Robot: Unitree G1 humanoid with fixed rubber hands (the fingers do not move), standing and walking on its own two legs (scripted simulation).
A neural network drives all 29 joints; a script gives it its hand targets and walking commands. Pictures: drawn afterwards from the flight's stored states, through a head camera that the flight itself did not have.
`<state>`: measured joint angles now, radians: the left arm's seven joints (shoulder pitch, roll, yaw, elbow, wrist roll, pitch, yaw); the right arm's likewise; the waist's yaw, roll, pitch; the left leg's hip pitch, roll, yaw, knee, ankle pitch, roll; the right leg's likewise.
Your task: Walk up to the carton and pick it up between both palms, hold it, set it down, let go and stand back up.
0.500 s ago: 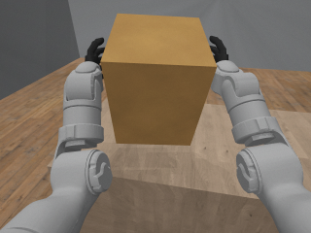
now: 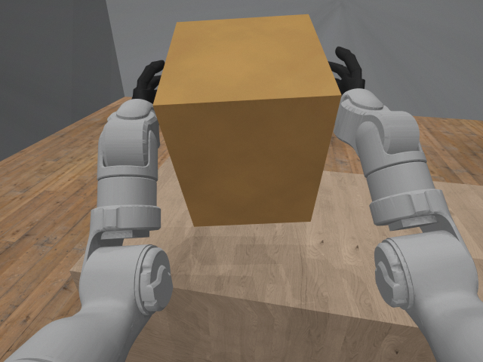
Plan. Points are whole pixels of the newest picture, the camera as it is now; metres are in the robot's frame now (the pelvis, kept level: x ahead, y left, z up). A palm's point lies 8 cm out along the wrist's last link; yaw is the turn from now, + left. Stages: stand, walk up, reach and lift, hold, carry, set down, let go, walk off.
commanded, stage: hold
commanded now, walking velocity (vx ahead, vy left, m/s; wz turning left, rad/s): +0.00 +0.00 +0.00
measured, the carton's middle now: (247, 127) +0.37 -0.02 +0.30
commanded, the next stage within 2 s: set down in 1.76 s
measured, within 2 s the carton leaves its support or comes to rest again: neither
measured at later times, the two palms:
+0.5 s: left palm (148, 116) +0.35 +0.13 +0.33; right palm (347, 117) +0.33 -0.16 +0.33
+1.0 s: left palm (146, 112) +0.35 +0.13 +0.33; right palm (349, 104) +0.33 -0.16 +0.35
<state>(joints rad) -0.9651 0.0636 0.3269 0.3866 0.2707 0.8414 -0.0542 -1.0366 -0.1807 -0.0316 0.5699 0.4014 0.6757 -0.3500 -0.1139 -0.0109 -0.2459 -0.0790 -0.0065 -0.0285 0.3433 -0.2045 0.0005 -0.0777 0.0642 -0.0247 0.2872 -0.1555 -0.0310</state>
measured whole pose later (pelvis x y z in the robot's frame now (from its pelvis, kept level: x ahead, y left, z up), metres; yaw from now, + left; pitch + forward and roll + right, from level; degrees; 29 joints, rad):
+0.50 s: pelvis -0.02 +0.00 +0.00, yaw +0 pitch -3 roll +0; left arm -1.03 0.07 0.39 0.52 0.27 0.78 -0.02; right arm -1.07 -0.15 -0.05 0.73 0.27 0.61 -0.28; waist -0.11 -0.01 -0.22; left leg -0.10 0.00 -0.03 0.34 -0.19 0.00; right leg -0.10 0.07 -0.02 0.29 -0.14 -0.03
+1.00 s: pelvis -0.01 +0.00 +0.00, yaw +0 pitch -3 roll +0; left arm -1.01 0.07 0.34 0.46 0.27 0.83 -0.04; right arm -1.07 -0.18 -0.04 0.64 0.39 0.67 -0.34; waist -0.11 -0.01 -0.24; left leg -0.09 -0.01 -0.03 0.34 -0.20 0.00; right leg -0.09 0.06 -0.02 0.29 -0.14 -0.03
